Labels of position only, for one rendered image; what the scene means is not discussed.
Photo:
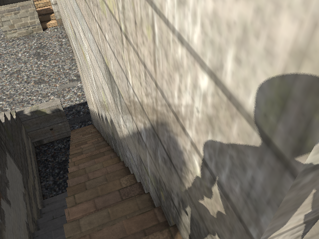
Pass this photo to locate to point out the stairs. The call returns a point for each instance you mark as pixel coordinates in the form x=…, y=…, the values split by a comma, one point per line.
x=45, y=13
x=104, y=200

